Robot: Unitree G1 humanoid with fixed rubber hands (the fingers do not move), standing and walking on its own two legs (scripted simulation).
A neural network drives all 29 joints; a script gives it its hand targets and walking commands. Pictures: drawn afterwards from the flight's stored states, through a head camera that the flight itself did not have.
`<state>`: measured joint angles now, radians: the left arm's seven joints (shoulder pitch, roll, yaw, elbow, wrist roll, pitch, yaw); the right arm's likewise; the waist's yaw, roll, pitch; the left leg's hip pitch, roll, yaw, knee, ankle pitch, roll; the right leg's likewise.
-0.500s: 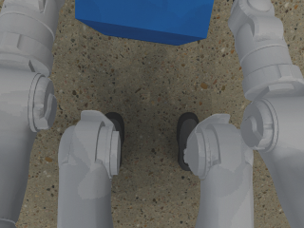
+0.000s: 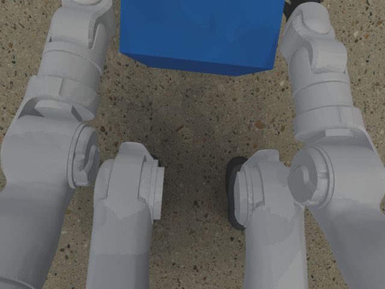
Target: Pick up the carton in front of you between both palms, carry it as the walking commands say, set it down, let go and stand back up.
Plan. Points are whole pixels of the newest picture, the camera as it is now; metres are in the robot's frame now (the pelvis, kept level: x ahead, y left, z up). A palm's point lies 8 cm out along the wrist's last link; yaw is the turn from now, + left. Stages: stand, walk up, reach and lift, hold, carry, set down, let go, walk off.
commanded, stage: reach and lift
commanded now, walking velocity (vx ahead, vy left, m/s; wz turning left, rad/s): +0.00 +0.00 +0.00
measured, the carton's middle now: (200, 9) +0.55 +0.03 -0.23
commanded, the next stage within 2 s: none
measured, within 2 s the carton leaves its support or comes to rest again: neither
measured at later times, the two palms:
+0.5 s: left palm out of the picture +0.49 +0.18 +0.04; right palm out of the picture +0.49 -0.12 +0.05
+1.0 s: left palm out of the picture +0.44 +0.17 +0.20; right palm out of the picture +0.45 -0.13 +0.20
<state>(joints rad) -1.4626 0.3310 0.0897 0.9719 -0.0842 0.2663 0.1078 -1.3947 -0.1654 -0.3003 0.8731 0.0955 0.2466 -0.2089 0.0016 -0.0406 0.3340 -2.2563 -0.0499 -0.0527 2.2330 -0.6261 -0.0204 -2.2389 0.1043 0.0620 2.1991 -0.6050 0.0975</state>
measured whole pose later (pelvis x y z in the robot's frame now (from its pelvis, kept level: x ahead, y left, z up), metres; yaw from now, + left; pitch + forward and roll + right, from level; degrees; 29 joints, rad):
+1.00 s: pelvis +0.03 -0.01 +0.24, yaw +4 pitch +34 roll -1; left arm -0.78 -0.02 0.37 0.69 0.20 0.37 0.04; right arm -0.74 0.09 -0.44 0.63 -0.18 0.36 -0.09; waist -0.01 -0.01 -0.22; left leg -1.51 -0.10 -0.13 1.40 -0.48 -0.05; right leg -1.49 0.10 0.12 1.39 -0.49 0.07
